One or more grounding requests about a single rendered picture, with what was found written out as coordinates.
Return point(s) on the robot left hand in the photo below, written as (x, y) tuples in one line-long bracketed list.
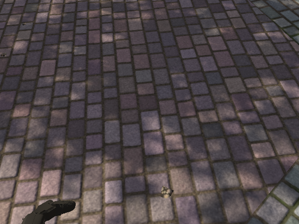
[(48, 210)]

